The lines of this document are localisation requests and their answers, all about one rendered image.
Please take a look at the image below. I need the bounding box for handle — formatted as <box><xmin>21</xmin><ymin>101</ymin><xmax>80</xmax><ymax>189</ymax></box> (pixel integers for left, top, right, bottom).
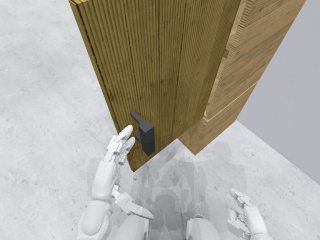
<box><xmin>130</xmin><ymin>110</ymin><xmax>156</xmax><ymax>156</ymax></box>

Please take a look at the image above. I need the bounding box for robot right hand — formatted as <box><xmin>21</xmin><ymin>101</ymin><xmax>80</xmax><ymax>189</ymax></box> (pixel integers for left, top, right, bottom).
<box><xmin>227</xmin><ymin>188</ymin><xmax>268</xmax><ymax>240</ymax></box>

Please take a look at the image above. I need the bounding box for robot right shin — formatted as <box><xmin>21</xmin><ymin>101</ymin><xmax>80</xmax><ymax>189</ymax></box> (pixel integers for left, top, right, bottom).
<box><xmin>194</xmin><ymin>215</ymin><xmax>204</xmax><ymax>219</ymax></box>

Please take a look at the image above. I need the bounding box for right robot thigh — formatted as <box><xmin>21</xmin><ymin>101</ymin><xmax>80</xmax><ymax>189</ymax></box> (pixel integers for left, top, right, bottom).
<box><xmin>186</xmin><ymin>217</ymin><xmax>221</xmax><ymax>240</ymax></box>

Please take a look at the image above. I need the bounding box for cupboard door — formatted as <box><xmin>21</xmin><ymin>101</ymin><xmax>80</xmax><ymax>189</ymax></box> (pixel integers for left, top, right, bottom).
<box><xmin>68</xmin><ymin>0</ymin><xmax>241</xmax><ymax>172</ymax></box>

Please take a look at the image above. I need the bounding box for robot left forearm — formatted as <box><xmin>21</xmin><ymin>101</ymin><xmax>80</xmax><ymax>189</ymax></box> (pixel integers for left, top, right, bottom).
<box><xmin>75</xmin><ymin>199</ymin><xmax>114</xmax><ymax>240</ymax></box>

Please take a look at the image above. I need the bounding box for robot left hand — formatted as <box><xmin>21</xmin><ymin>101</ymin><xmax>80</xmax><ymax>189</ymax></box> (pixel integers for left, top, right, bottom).
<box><xmin>91</xmin><ymin>125</ymin><xmax>154</xmax><ymax>220</ymax></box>

